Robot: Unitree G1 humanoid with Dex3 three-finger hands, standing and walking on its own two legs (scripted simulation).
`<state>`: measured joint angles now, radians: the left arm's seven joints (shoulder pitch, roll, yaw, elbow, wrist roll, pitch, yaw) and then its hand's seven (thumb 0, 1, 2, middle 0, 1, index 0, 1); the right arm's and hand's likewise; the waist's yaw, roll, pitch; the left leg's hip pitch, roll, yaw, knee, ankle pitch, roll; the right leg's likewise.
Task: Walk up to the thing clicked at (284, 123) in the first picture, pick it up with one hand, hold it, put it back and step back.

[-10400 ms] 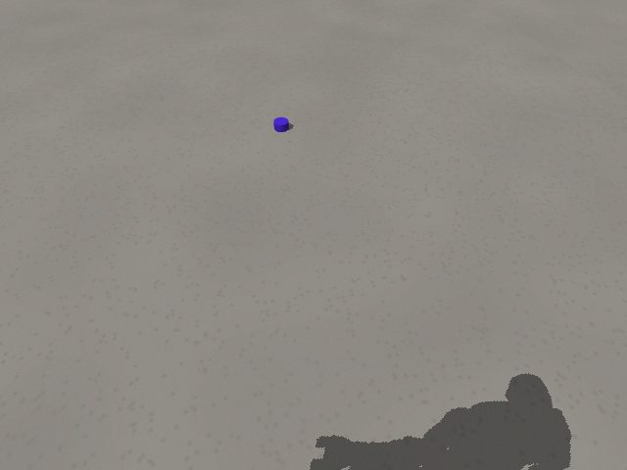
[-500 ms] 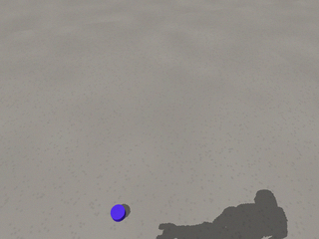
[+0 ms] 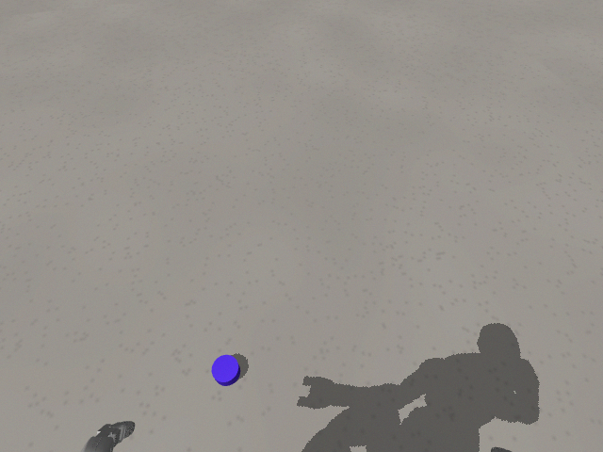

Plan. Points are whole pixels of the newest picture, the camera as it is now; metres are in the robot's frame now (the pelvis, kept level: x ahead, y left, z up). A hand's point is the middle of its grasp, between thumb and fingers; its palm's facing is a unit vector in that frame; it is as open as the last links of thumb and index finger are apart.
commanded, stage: rise first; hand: left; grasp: from above
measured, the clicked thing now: (226, 370) +0.44 +0.26 -0.75
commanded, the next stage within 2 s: none
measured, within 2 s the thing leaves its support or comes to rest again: neither
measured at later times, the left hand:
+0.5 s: hand out of the picture +0.13 +0.27 -0.22, palm faces -0.14 -0.88 -0.45, open 13.9 cm
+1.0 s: hand (157, 443) +0.19 +0.30 -0.35, palm faces -0.42 -0.61 -0.67, open 14.1 cm
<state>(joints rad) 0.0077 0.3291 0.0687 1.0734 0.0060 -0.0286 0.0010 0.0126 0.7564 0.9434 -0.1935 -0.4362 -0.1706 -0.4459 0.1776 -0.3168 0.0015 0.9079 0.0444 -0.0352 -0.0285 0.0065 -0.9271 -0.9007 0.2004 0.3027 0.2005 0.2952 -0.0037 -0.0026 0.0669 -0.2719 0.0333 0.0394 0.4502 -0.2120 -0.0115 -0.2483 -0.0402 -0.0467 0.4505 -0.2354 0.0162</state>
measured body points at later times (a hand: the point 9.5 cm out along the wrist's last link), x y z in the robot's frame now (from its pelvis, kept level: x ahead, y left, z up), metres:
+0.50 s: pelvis -0.01 +0.01 -0.07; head +0.09 +0.02 +0.37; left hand +0.14 +0.31 -0.19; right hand +0.14 -0.26 -0.17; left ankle +0.01 +0.13 -0.74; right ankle +0.00 -0.13 -0.74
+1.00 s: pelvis -0.04 +0.00 -0.21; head +0.13 +0.02 +0.21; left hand +0.21 +0.33 -0.31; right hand +0.16 -0.26 -0.32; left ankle +0.01 +0.13 -0.74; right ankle +0.00 -0.13 -0.74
